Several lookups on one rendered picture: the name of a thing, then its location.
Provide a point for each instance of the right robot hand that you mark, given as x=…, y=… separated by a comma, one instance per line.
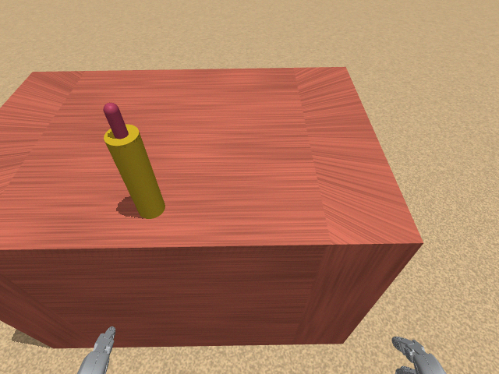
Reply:
x=424, y=363

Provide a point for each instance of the bottle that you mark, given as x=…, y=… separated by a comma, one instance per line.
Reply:
x=128, y=152

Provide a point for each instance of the left robot hand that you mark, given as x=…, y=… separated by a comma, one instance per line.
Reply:
x=96, y=362

